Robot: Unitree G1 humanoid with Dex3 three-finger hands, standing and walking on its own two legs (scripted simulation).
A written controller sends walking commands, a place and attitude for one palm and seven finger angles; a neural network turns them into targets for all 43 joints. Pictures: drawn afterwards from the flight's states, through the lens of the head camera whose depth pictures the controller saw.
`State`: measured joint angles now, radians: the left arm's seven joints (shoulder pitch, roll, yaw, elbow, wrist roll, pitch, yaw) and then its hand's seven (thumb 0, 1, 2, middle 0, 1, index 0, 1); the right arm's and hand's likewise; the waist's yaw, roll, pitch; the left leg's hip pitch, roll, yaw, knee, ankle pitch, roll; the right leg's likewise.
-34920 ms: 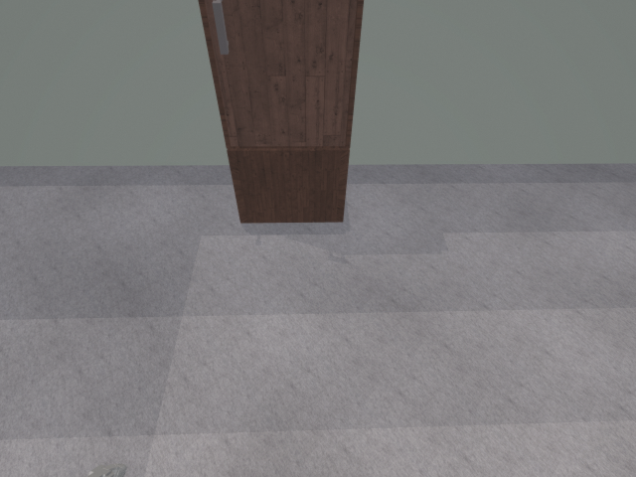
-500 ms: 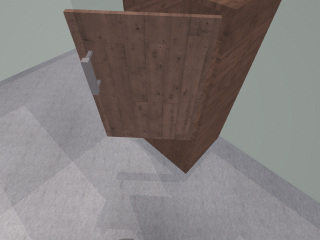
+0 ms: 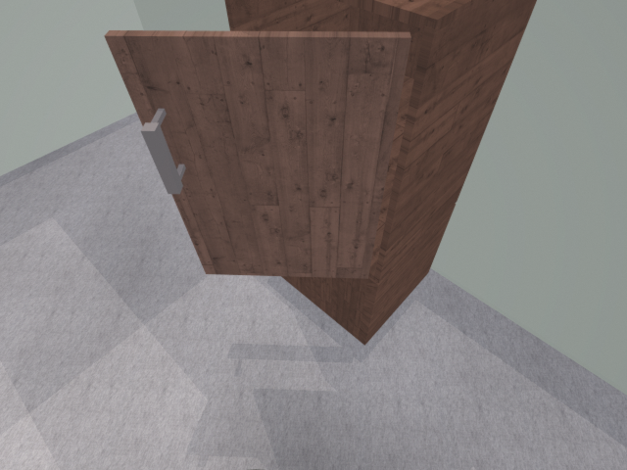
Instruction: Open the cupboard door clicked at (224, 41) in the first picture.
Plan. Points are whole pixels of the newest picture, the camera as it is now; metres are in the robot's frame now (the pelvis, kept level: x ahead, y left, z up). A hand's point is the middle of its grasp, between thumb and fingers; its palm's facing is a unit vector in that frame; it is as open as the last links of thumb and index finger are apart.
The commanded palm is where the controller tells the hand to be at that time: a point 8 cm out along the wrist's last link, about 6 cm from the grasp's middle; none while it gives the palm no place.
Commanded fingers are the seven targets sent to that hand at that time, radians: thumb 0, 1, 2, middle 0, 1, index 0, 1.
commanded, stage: come to a stop and stand still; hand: left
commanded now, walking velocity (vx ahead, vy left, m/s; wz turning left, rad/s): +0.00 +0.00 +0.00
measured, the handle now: (167, 152) +0.57 +0.28 +0.07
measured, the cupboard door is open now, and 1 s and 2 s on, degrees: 41 41 41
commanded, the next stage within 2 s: look again from close up in 0.54 s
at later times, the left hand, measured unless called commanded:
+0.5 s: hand out of the picture +0.00 +0.22 -0.16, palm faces -0.03 -0.97 -0.26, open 7.4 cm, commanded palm none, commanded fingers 0.00 0.90 0.90 -0.20 -0.30 -0.20 -0.30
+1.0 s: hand out of the picture +0.03 +0.19 -0.17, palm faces -0.04 -0.98 -0.22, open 7.4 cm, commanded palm none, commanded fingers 0.00 0.90 0.90 -0.20 -0.30 -0.20 -0.30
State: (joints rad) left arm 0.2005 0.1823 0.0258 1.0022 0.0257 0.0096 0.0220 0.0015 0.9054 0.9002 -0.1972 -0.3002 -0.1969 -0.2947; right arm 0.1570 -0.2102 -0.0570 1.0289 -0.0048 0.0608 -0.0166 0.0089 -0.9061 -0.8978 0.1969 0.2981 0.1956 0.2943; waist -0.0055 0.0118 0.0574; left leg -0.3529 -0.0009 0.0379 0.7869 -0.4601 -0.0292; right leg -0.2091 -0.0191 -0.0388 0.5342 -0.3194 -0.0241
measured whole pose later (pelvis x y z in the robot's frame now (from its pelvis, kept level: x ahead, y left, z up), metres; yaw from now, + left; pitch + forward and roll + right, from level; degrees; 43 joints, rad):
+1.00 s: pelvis -0.01 +0.00 +0.01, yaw -2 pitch -1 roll +1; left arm 0.22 0.19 -0.02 1.10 0.02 -0.02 0.02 0.00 0.90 0.90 -0.20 -0.30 -0.20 -0.29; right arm 0.21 -0.20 0.01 1.12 -0.01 -0.03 -0.02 0.01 -0.90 -0.90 0.20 0.30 0.20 0.29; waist 0.01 -0.01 0.04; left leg -0.17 0.00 0.08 0.41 -0.24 0.01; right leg -0.18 -0.01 -0.01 0.47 -0.27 -0.01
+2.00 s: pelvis +0.02 +0.05 +0.00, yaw +1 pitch +1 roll +3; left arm 0.28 0.16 0.03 0.99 0.04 -0.01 0.03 0.00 0.90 0.90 -0.20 -0.30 -0.20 -0.30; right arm 0.22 -0.19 -0.04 0.99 -0.02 0.05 0.02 0.01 -0.91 -0.90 0.20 0.30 0.20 0.29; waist 0.03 -0.02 0.06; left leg -0.48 0.01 0.06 1.00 -0.39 -0.03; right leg -0.23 -0.12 -0.11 0.55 -0.33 0.01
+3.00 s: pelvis +0.03 +0.10 +0.00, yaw +1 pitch -1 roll +0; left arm 0.28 0.19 -0.01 1.03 0.01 -0.01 0.02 0.00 0.91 0.90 -0.20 -0.30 -0.20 -0.29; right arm 0.29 -0.16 0.02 1.06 -0.02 -0.01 -0.01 0.01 -0.91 -0.90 0.20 0.30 0.20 0.29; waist -0.01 -0.02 0.02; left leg -0.22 0.03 0.06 0.47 -0.23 0.00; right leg -0.20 0.01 -0.09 0.46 -0.24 -0.04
